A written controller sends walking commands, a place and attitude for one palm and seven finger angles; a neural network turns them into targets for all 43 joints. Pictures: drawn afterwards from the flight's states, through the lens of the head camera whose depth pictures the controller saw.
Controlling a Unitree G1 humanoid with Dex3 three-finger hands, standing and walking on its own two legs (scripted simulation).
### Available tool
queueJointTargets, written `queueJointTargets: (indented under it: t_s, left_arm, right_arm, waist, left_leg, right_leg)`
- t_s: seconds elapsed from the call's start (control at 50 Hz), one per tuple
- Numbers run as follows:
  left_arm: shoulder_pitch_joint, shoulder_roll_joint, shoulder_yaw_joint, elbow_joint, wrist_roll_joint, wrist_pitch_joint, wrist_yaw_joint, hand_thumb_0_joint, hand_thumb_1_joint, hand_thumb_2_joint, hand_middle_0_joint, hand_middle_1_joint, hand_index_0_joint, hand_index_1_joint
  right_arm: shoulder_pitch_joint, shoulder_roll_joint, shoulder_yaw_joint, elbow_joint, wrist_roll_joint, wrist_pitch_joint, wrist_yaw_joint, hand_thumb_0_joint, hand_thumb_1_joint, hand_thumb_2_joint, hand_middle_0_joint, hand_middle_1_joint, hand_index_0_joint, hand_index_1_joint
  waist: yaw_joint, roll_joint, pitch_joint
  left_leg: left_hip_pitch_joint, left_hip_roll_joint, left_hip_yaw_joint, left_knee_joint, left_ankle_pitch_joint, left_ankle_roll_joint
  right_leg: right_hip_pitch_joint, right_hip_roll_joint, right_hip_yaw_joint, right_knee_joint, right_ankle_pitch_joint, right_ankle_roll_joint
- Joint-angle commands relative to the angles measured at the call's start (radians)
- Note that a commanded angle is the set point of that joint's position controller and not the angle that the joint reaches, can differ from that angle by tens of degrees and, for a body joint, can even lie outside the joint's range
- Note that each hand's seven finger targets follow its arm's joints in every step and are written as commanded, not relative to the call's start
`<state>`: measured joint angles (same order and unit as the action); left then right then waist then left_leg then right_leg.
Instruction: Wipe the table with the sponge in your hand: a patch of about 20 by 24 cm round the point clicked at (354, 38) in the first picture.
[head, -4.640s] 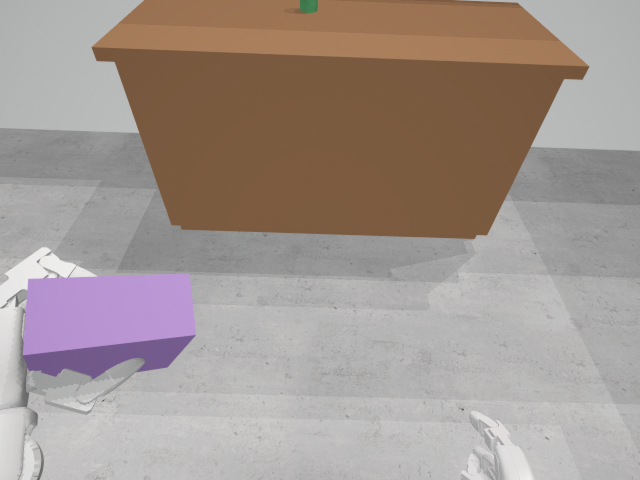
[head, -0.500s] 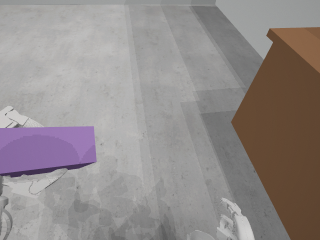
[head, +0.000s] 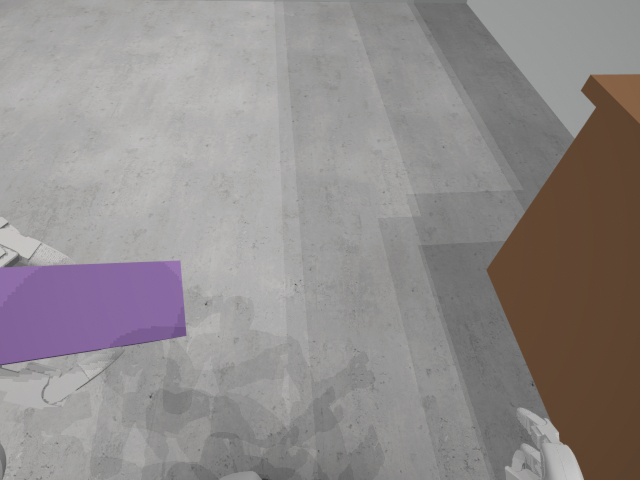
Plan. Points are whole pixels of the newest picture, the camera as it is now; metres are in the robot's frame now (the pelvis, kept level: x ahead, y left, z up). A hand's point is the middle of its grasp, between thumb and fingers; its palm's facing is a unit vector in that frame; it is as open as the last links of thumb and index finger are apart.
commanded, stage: walk to a spot facing it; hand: left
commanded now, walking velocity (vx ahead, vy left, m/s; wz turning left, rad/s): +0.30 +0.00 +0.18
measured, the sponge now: (111, 312) +0.22 +0.20 +0.17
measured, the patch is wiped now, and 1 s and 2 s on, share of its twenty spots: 0.00 0.00 0.00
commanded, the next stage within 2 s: turn to face it in 0.22 s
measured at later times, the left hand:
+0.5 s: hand (142, 235) +0.31 +0.20 +0.17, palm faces +0.48 -0.75 -0.45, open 9.9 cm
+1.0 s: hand (280, 182) +0.39 +0.08 +0.17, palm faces +0.13 -0.82 -0.56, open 9.9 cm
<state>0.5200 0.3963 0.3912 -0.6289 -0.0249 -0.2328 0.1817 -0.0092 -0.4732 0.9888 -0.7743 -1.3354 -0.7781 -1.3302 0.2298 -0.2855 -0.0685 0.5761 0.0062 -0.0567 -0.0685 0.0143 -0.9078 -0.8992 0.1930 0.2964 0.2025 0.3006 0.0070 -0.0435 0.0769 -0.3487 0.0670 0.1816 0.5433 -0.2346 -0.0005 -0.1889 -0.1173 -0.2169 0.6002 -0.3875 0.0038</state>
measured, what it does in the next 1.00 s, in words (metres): walks ahead: right foot, then left foot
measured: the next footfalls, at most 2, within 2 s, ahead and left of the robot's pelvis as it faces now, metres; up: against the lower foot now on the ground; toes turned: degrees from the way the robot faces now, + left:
right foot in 0.32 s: +0.17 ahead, -0.15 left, +0.00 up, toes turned -7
left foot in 0.64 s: +0.20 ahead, +0.07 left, +0.00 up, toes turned +9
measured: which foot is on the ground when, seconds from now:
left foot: down 0.00-0.34, up 0.36-0.62, down 0.64-1.00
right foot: down 0.00-0.02, up 0.04-0.30, down 0.32-0.66, up 0.68-0.98, down 1.00-1.00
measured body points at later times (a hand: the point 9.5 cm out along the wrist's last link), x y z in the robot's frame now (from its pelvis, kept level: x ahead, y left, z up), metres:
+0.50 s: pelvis +0.11 -0.05 +0.00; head +0.15 -0.07 +0.45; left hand +0.28 +0.24 +0.19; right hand +0.30 -0.26 -0.11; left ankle +0.10 +0.08 -0.67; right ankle +0.13 -0.14 -0.73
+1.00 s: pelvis +0.12 -0.10 -0.01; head +0.18 -0.12 +0.44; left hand +0.38 +0.12 +0.20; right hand +0.24 -0.33 -0.11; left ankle +0.16 +0.07 -0.73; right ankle +0.13 -0.18 -0.73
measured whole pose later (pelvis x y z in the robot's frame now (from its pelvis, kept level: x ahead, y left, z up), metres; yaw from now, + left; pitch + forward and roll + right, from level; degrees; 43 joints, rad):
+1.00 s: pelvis +0.12 -0.10 -0.01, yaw -14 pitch +0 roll +0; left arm 0.49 0.44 0.39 -0.59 -0.03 -0.18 0.13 -0.01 -0.47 0.99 -0.77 -1.34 -0.78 -1.33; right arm 0.21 -0.16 0.02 0.50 0.02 -0.07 0.02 0.01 -0.90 -0.90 0.20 0.30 0.21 0.30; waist 0.02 0.04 0.15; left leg -0.28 0.27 0.30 0.64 -0.29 -0.09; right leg -0.32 -0.02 -0.16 0.60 -0.27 0.02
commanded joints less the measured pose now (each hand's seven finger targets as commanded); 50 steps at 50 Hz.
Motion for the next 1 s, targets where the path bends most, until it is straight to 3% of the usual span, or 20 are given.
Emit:
queueJointTargets:
  t_s: [0.0,0.02,0.06,0.14,0.26,0.28,0.3,0.32,0.36,0.42,0.46,0.58,0.6,0.64,0.66,0.7,0.76,0.92,0.96,0.98]
  left_arm:
    - [-0.155,0.125,0.082,-0.133,-0.006,-0.073,0.026,0.000,0.100,1.300,-1.200,-1.600,-1.200,-1.600]
    - [-0.142,0.170,0.103,-0.061,0.004,-0.066,0.013,0.000,0.100,1.300,-1.200,-1.600,-1.200,-1.600]
    - [-0.161,0.179,0.108,-0.157,0.005,-0.070,-0.002,0.000,0.100,1.300,-1.200,-1.600,-1.200,-1.600]
    - [-0.044,0.131,0.093,-0.254,-0.005,-0.065,-0.005,0.000,0.100,1.300,-1.200,-1.600,-1.200,-1.600]
    - [-0.072,0.100,0.082,-0.065,-0.010,-0.033,-0.011,0.000,0.100,1.300,-1.200,-1.600,-1.200,-1.600]
    - [-0.099,0.116,0.090,-0.036,-0.006,-0.025,-0.011,0.000,0.100,1.300,-1.200,-1.600,-1.200,-1.600]
    - [-0.126,0.142,0.097,-0.013,0.005,-0.018,-0.010,0.000,0.100,1.300,-1.200,-1.600,-1.200,-1.600]
    - [-0.142,0.198,0.127,-0.003,0.006,-0.013,-0.005,0.000,0.100,1.300,-1.200,-1.600,-1.200,-1.600]
    - [-0.166,0.180,0.114,-0.004,-0.010,-0.016,-0.012,0.000,0.100,1.300,-1.200,-1.600,-1.200,-1.600]
    - [-0.155,0.135,0.079,-0.055,0.003,-0.037,-0.010,0.000,0.100,1.300,-1.200,-1.600,-1.200,-1.600]
    - [-0.164,0.146,0.081,-0.106,0.006,-0.041,0.001,0.000,0.100,1.300,-1.200,-1.600,-1.200,-1.600]
    - [-0.137,0.154,0.106,-0.187,-0.007,-0.033,0.015,0.000,0.100,1.300,-1.200,-1.600,-1.200,-1.600]
    - [-0.147,0.158,0.111,-0.193,-0.009,-0.038,0.013,0.000,0.100,1.300,-1.200,-1.600,-1.200,-1.600]
    - [-0.073,0.164,0.127,-0.124,-0.009,-0.057,-0.001,0.000,0.100,1.300,-1.200,-1.600,-1.200,-1.600]
    - [-0.066,0.156,0.109,-0.113,0.000,-0.064,-0.007,0.000,0.100,1.300,-1.200,-1.600,-1.200,-1.600]
    - [-0.124,0.128,0.068,-0.159,0.002,-0.068,-0.023,0.000,0.100,1.300,-1.200,-1.600,-1.200,-1.600]
    - [-0.098,0.104,0.049,-0.178,0.000,-0.041,-0.031,0.000,0.100,1.300,-1.200,-1.600,-1.200,-1.600]
    - [-0.050,0.152,0.104,-0.161,-0.016,-0.015,-0.032,0.000,0.100,1.300,-1.200,-1.600,-1.200,-1.600]
    - [-0.061,0.180,0.120,-0.161,-0.007,-0.010,-0.029,0.000,0.100,1.300,-1.200,-1.600,-1.200,-1.600]
    - [-0.052,0.246,0.175,-0.148,-0.004,-0.021,-0.020,0.000,0.100,1.300,-1.200,-1.600,-1.200,-1.600]
  right_arm:
    - [-0.073,-0.049,-0.008,-0.148,0.006,-0.052,-0.004,0.000,-0.900,-0.900,0.200,0.300,0.200,0.300]
    - [-0.088,-0.042,0.003,-0.132,0.002,-0.054,0.001,0.000,-0.900,-0.900,0.200,0.300,0.200,0.300]
    - [-0.097,-0.033,-0.007,-0.119,0.008,-0.062,0.007,0.000,-0.900,-0.900,0.200,0.300,0.200,0.300]
    - [-0.092,-0.024,0.002,-0.118,0.007,-0.091,0.023,0.000,-0.900,-0.900,0.200,0.300,0.200,0.300]
    - [-0.088,-0.012,0.019,-0.102,0.008,-0.077,0.002,0.000,-0.900,-0.900,0.200,0.300,0.200,0.300]
    - [-0.086,-0.005,0.022,-0.098,0.009,-0.069,-0.002,0.000,-0.900,-0.900,0.200,0.300,0.200,0.300]
    - [-0.077,0.013,0.026,-0.094,0.010,-0.058,-0.003,0.000,-0.900,-0.900,0.200,0.300,0.200,0.300]
    - [-0.108,0.035,0.041,-0.112,0.007,-0.054,-0.004,0.000,-0.900,-0.900,0.200,0.300,0.200,0.300]
    - [-0.142,0.001,0.035,-0.101,0.007,-0.061,0.006,0.000,-0.900,-0.900,0.200,0.300,0.200,0.300]
    - [-0.166,0.015,0.063,-0.082,-0.004,-0.037,0.008,0.000,-0.900,-0.900,0.200,0.300,0.200,0.300]
    - [-0.181,0.016,0.061,-0.099,-0.010,-0.032,0.001,0.000,-0.900,-0.900,0.200,0.300,0.200,0.300]
    - [-0.120,-0.010,0.023,-0.154,-0.001,-0.014,0.002,0.000,-0.900,-0.900,0.200,0.300,0.200,0.300]
    - [-0.114,-0.027,0.012,-0.165,0.002,-0.012,-0.001,0.000,-0.900,-0.900,0.200,0.300,0.200,0.300]
    - [-0.098,-0.036,0.004,-0.176,-0.003,-0.022,0.004,0.000,-0.900,-0.900,0.200,0.300,0.200,0.300]
    - [-0.103,-0.028,0.014,-0.179,-0.018,-0.026,0.014,0.000,-0.900,-0.900,0.200,0.300,0.200,0.300]
    - [-0.087,-0.054,-0.002,-0.170,-0.005,-0.026,0.042,0.000,-0.900,-0.900,0.200,0.300,0.200,0.300]
    - [-0.081,-0.055,-0.001,-0.190,0.003,-0.036,0.063,0.000,-0.900,-0.900,0.200,0.300,0.200,0.300]
    - [-0.056,-0.050,0.006,-0.199,0.011,-0.056,0.068,0.000,-0.900,-0.900,0.200,0.300,0.200,0.300]
    - [-0.055,-0.036,0.011,-0.204,0.022,-0.050,0.069,0.000,-0.900,-0.900,0.200,0.300,0.200,0.300]
    - [-0.079,-0.001,0.024,-0.217,0.019,-0.047,0.061,0.000,-0.900,-0.900,0.200,0.300,0.200,0.300]
  waist:
    - [-0.023,0.393,-0.198]
    - [-0.023,0.345,-0.170]
    - [-0.019,0.256,-0.151]
    - [0.002,0.313,-0.194]
    - [-0.001,0.218,-0.169]
    - [-0.003,0.149,-0.169]
    - [-0.002,-0.035,-0.174]
    - [0.010,-0.292,-0.164]
    - [0.008,-0.257,-0.142]
    - [-0.004,-0.135,-0.168]
    - [0.002,-0.128,-0.202]
    - [-0.006,-0.007,-0.255]
    - [-0.005,0.076,-0.253]
    - [0.016,0.401,-0.242]
    - [0.009,0.390,-0.208]
    - [-0.003,0.289,-0.184]
    - [-0.006,0.317,-0.180]
    - [0.000,0.312,-0.195]
    - [0.007,0.142,-0.224]
    - [0.013,-0.116,-0.221]
  left_leg:
    - [0.410,0.351,-0.618,-0.233,0.216,0.225]
    - [0.343,0.403,-0.688,-0.269,0.105,0.270]
    - [0.323,0.372,-0.590,-0.235,0.123,0.276]
    - [0.202,0.230,-0.261,-0.225,0.204,0.170]
    - [0.067,0.170,-0.161,-0.099,-0.011,0.096]
    - [0.017,0.140,-0.146,0.002,-0.076,0.076]
    - [-0.098,0.070,-0.075,0.223,-0.179,0.042]
    - [-0.300,-0.046,-0.051,0.480,-0.346,-0.002]
    - [-0.321,-0.001,-0.176,0.661,-0.294,-0.023]
    - [-0.197,0.022,-0.125,0.500,-0.228,-0.044]
    - [-0.089,0.006,-0.072,0.309,-0.179,-0.042]
    - [0.177,0.004,-0.029,-0.096,0.088,-0.052]
    - [0.255,0.089,-0.093,-0.133,0.196,-0.023]
    - [0.369,0.405,-0.376,-0.189,0.601,0.127]
    - [0.320,0.448,-0.423,-0.199,0.643,0.160]
    - [0.373,0.387,-0.246,-0.137,0.706,0.136]
    - [0.317,0.319,-0.064,-0.130,0.660,0.066]
    - [0.255,0.327,0.038,-0.007,0.464,0.008]
    - [0.138,0.254,0.065,0.226,0.272,-0.029]
    - [-0.084,0.130,0.060,0.443,-0.203,-0.068]
  right_leg:
    - [-0.387,0.065,0.085,0.504,-0.245,0.020]
    - [-0.447,0.022,0.184,0.601,-0.222,0.013]
    - [-0.516,-0.017,0.215,0.613,-0.160,0.030]
    - [-0.310,0.000,0.111,0.343,-0.007,0.038]
    - [0.006,0.087,-0.013,-0.060,0.104,0.055]
    - [0.072,0.054,0.031,-0.136,0.096,0.040]
    - [0.138,-0.086,0.217,-0.219,0.087,-0.018]
    - [0.212,-0.282,0.566,-0.299,0.242,-0.129]
    - [0.152,-0.321,0.643,-0.312,0.295,-0.191]
    - [0.100,-0.207,0.324,-0.215,0.656,-0.159]
    - [0.083,-0.168,0.264,-0.191,0.700,-0.152]
    - [0.005,-0.117,0.303,-0.065,0.590,-0.093]
    - [-0.079,-0.066,0.288,0.001,0.475,-0.054]
    - [-0.350,0.078,0.172,0.326,-0.222,0.029]
    - [-0.365,0.071,0.198,0.474,-0.240,0.029]
    - [-0.436,0.048,0.189,0.475,-0.106,0.034]
    - [-0.344,0.065,0.112,0.329,-0.004,0.047]
    - [-0.095,0.115,0.044,-0.022,0.115,0.048]
    - [0.074,0.039,0.126,-0.143,0.412,0.012]
    - [0.193,-0.126,0.389,-0.149,0.903,-0.076]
